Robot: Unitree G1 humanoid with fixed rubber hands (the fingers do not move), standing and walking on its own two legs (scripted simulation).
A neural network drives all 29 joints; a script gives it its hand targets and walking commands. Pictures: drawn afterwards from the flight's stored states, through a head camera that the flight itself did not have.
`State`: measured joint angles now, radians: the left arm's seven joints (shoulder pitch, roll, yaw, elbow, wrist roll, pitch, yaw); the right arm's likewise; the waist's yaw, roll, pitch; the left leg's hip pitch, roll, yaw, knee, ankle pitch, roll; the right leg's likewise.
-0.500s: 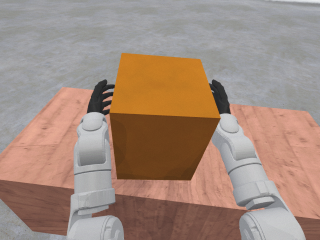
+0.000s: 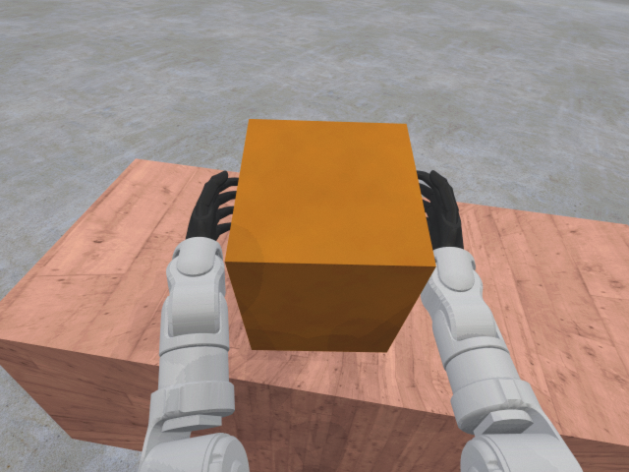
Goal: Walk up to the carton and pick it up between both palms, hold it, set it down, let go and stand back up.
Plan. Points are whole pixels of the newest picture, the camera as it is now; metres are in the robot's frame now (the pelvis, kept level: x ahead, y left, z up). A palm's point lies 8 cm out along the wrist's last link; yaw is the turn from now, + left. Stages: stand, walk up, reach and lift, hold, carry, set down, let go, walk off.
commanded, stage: set down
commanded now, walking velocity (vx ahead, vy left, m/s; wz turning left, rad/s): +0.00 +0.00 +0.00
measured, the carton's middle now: (323, 245) +0.39 +0.01 +0.11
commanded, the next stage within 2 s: none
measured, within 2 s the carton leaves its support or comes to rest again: neither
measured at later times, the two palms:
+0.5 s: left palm (216, 259) +0.37 +0.15 +0.10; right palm (434, 253) +0.37 -0.14 +0.12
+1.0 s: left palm (234, 271) +0.39 +0.13 +0.06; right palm (439, 263) +0.38 -0.16 +0.09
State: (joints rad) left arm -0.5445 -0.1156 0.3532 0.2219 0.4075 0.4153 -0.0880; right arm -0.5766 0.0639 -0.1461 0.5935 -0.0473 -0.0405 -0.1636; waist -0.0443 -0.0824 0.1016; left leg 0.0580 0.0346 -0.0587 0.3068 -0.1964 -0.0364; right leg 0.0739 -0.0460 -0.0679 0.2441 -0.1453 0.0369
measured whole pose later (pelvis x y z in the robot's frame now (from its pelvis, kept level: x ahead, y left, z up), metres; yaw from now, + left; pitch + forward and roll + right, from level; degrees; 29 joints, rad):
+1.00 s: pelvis +0.01 +0.00 +0.00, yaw -3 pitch -1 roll -1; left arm -0.61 -0.09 0.43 0.77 0.35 0.00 0.01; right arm -0.65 0.07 -0.39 0.93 -0.24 -0.31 -0.10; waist 0.01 -0.06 0.06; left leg -0.08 0.05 -0.01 0.28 -0.17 -0.04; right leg -0.09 -0.03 -0.03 0.22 -0.11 0.03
